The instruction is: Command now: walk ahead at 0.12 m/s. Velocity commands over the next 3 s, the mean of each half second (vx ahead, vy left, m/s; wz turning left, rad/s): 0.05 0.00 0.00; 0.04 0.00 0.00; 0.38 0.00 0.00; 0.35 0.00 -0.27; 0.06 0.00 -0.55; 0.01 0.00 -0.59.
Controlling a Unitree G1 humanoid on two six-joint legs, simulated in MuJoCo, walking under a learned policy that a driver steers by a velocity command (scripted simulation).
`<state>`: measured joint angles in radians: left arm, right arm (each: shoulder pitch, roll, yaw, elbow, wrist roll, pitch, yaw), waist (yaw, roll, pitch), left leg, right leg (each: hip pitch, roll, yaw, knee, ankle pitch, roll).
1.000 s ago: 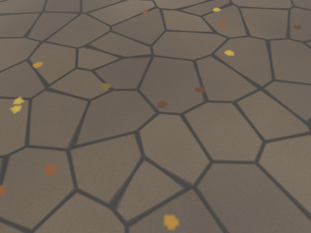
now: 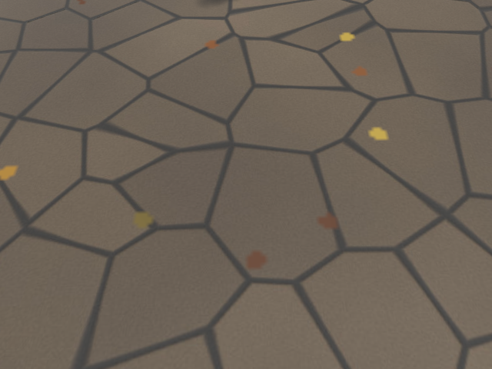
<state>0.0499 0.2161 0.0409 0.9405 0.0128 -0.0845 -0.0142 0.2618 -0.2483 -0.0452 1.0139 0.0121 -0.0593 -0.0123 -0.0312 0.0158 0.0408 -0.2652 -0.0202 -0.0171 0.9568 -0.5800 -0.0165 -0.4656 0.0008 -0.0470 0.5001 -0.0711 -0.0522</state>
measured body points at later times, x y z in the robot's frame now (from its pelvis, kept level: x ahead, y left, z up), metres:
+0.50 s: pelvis +0.07 +0.02 +0.01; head +0.08 +0.02 +0.46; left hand +0.14 +0.27 -0.14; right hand +0.09 -0.23 -0.14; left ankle +0.04 +0.14 -0.73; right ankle +0.12 -0.10 -0.73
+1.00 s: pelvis +0.10 +0.02 +0.00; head +0.10 +0.02 +0.45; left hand +0.16 +0.27 -0.14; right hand +0.10 -0.23 -0.15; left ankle +0.04 +0.14 -0.73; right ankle +0.12 -0.09 -0.72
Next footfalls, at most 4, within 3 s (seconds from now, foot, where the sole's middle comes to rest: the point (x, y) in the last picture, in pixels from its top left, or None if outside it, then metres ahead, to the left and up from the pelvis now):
0.22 left None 0.08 0.14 -0.76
1.60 left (208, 335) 0.55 0.14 -0.76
2.10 right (288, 279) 0.70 -0.09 -0.76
2.56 left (214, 262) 0.77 0.13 -0.76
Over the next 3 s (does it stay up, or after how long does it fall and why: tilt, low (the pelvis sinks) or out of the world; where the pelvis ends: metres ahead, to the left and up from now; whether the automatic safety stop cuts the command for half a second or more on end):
stays up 0.65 0.03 0.00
